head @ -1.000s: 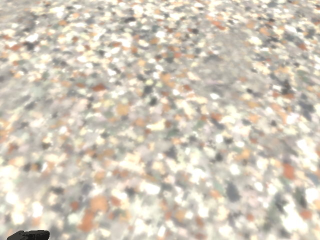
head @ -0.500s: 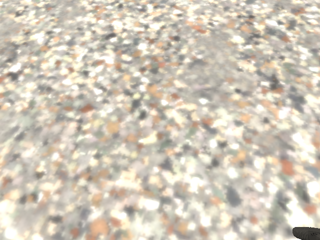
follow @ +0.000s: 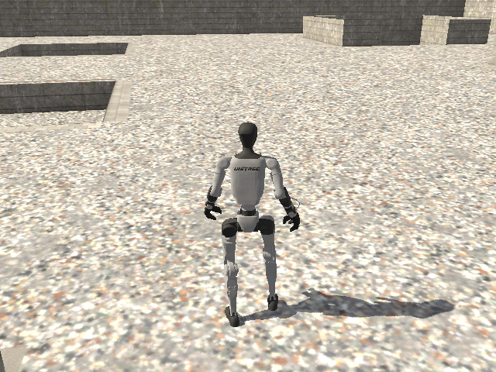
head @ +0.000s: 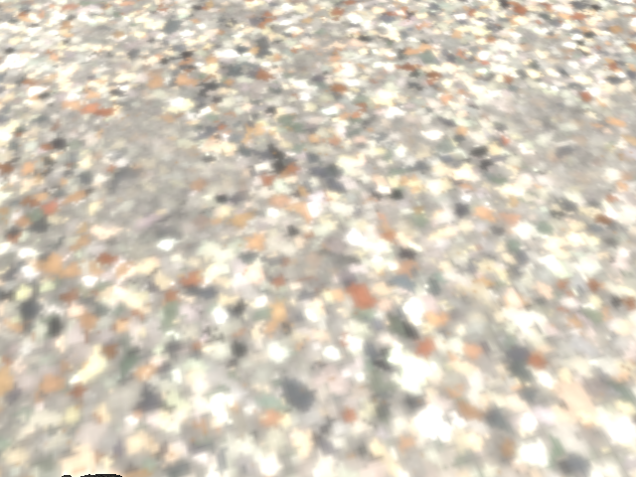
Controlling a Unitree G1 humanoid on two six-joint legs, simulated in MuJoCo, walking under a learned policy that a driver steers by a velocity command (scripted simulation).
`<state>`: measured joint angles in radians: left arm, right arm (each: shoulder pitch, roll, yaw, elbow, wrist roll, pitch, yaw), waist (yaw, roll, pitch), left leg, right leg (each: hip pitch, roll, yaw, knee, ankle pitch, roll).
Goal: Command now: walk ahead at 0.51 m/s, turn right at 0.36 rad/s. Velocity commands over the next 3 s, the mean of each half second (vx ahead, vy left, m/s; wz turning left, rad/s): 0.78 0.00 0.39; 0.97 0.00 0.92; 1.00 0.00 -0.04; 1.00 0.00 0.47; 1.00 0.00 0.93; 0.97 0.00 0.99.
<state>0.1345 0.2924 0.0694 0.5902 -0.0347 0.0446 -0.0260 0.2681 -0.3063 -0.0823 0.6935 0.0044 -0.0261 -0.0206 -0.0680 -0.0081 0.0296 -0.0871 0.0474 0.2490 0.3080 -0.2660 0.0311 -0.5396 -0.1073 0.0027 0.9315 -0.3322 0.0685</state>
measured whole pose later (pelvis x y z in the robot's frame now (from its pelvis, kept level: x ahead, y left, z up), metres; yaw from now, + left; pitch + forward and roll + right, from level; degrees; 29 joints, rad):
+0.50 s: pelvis +0.27 -0.05 -0.03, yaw +15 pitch +1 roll -1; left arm 0.51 0.25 0.04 0.90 0.04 -0.09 0.01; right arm 0.09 -0.30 -0.05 0.72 -0.02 0.01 0.09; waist 0.03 0.03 0.04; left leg -0.81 0.06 0.13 0.95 -0.04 0.13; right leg 0.26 0.03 -0.31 0.16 -0.43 0.03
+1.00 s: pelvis +0.69 +0.12 -0.03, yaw +43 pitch +3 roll -1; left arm -0.05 0.27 -0.04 0.56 0.03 -0.06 -0.02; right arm 0.46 -0.34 -0.08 0.85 0.00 -0.07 0.01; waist -0.14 0.00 0.05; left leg 0.14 -0.16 -0.30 0.34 -0.44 0.17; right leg -0.64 -0.04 0.07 0.54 0.00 0.02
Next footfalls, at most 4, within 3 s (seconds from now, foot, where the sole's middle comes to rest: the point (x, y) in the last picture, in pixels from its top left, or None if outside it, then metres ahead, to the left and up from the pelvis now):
0.14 right None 0.11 -0.18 -0.78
0.60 left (289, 455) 0.51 0.05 -0.78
1.04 right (237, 275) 0.96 0.17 -0.78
1.42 left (75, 269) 1.01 0.58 -0.78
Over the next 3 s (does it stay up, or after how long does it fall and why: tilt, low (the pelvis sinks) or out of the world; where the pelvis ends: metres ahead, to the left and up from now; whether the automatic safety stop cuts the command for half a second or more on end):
stays up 1.64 1.56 -0.02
